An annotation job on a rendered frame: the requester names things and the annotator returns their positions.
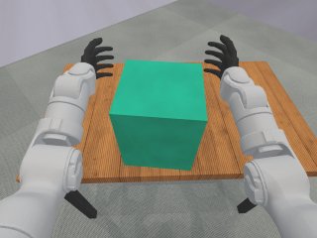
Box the robot left hand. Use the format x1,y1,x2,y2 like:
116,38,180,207
81,38,114,79

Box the robot right hand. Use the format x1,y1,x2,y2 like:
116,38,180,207
203,35,239,80

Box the table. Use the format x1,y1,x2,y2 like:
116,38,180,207
16,61,317,219

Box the robot right forearm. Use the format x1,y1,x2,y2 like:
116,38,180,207
219,66,310,195

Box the robot left upper arm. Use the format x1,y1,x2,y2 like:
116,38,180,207
0,144,83,238

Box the robot right upper arm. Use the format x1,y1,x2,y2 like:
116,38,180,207
243,155,317,238

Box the robot left forearm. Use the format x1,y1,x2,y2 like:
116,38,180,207
19,62,96,185

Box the carton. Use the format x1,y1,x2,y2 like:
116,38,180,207
109,59,208,171

